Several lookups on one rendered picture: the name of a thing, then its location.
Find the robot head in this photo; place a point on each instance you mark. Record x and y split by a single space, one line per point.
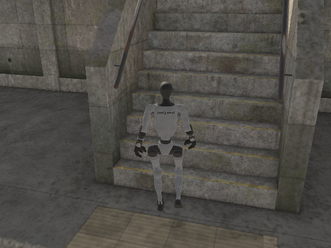
165 90

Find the robot right hand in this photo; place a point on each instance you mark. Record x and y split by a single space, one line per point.
188 142

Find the left robot forearm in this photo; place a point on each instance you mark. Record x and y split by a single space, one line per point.
140 138

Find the right robot upper arm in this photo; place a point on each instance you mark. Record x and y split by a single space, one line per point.
185 118

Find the left robot upper arm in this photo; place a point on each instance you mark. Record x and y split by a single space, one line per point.
146 118

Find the left robot foot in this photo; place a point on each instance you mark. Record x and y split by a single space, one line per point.
160 206

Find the robot left hand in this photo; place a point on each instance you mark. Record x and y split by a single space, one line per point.
136 149

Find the right robot forearm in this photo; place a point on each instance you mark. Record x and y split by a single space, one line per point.
191 134

